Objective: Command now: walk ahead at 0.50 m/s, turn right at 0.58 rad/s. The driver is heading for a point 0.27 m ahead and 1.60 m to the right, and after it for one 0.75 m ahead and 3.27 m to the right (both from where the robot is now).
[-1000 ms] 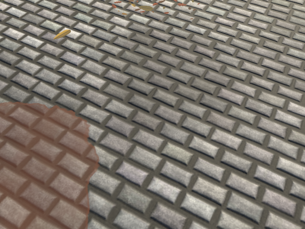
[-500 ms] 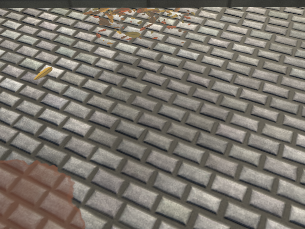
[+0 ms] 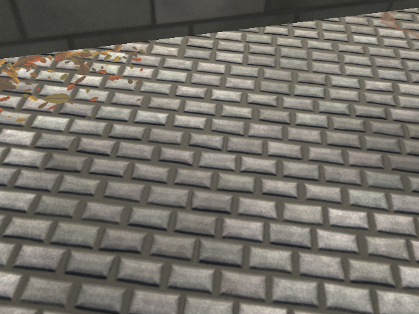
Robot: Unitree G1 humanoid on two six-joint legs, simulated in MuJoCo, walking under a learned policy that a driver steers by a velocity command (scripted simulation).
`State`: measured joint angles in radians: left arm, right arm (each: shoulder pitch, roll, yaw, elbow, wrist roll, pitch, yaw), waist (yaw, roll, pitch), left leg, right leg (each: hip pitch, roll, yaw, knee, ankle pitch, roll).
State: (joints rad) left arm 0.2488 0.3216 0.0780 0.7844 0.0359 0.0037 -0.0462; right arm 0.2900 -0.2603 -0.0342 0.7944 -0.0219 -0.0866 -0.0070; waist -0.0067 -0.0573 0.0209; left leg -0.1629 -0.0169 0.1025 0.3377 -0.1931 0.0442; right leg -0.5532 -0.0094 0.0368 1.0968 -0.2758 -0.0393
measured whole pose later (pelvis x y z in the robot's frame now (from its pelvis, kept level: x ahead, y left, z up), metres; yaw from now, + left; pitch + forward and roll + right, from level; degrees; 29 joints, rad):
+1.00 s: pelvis +0.53 -0.13 -0.01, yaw -36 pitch +0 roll +0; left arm 0.30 0.32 0.07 0.78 0.03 -0.01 -0.03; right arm 0.22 -0.26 -0.03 0.73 -0.03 -0.06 -0.01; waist 0.02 -0.05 0.04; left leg -0.25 -0.01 0.09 0.44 -0.20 0.04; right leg -0.43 0.04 0.05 1.13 -0.34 -0.06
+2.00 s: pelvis +0.88 -0.56 -0.02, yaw -72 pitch +1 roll +0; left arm 0.38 0.31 0.07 0.83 0.02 -0.03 0.00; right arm 0.12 -0.27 -0.03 0.68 -0.04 -0.05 -0.01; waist 0.06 -0.03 0.04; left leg -0.38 -0.01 0.05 0.55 -0.19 0.03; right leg -0.27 0.11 0.11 1.10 -0.40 -0.08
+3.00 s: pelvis +0.99 -1.07 -0.01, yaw -91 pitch +0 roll -1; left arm 0.37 0.28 0.07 0.94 0.01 -0.05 0.00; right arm 0.12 -0.25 -0.03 0.76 -0.04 -0.06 0.00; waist 0.06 -0.02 0.05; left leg -0.36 0.02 0.08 0.54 -0.19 0.04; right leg -0.27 0.06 0.06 1.05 -0.40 -0.09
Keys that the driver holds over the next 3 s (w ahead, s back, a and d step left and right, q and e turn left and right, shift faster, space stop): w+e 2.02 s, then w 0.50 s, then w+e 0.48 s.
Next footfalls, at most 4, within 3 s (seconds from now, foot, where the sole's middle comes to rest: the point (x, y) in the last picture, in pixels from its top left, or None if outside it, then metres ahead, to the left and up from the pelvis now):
0.30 right None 0.29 -0.13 -0.78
0.82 left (232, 270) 0.64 -0.09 -0.78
1.34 right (329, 252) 0.71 -0.43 -0.78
1.90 left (361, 184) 1.01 -0.62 -0.78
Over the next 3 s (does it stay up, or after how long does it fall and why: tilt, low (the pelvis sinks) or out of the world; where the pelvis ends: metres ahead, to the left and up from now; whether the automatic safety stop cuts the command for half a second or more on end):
stays up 0.99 -1.07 -0.01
